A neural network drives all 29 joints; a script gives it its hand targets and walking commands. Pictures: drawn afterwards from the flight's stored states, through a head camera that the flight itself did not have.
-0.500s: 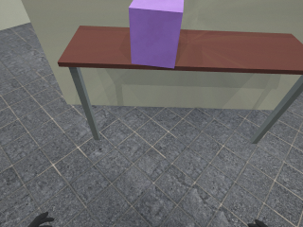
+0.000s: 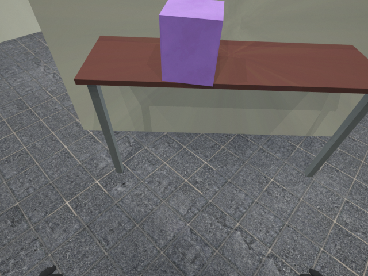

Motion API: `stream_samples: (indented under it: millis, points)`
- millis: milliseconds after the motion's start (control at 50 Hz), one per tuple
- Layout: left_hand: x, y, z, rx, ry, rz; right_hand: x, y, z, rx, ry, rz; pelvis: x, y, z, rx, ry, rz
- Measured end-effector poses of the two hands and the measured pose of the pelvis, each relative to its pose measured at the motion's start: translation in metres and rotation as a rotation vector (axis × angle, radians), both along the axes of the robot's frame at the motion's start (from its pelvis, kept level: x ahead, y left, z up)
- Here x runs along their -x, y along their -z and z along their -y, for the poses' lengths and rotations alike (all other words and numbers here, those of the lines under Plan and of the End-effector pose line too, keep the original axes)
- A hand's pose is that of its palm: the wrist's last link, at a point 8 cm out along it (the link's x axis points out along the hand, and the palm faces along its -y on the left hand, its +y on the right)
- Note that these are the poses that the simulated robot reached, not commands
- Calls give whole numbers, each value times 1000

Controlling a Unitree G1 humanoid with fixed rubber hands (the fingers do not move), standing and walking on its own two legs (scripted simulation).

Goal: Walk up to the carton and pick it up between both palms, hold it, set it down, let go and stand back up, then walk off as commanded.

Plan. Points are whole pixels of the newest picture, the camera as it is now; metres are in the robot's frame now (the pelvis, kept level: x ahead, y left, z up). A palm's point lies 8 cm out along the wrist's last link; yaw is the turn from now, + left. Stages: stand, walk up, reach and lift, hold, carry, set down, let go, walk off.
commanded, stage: stand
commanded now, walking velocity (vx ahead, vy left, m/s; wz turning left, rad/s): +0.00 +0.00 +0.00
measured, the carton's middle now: (191, 42) +0.93 +0.00 +0.08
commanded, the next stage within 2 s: none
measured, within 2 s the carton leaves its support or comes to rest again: neither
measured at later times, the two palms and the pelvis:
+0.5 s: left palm out of the picture +0.09 +0.32 -0.09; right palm out of the picture +0.10 -0.30 -0.09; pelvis +0.00 +0.00 +0.00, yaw +0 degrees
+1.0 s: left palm out of the picture +0.09 +0.32 -0.09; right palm out of the picture +0.10 -0.30 -0.09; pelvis +0.00 +0.00 +0.00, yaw +0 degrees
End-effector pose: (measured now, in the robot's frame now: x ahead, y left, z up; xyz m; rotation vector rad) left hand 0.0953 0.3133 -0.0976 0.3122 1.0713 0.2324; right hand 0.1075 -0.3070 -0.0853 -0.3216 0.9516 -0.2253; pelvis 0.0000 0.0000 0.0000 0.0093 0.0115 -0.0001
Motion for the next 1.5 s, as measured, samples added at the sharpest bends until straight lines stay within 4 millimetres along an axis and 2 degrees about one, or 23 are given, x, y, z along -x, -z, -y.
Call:
stream_samples:
  millis: [1500]
  points:
    - [13,-5,-5,-14,-19,-25,15,7,-3,-25,18,-32,7,-3,-2,2,0,-5]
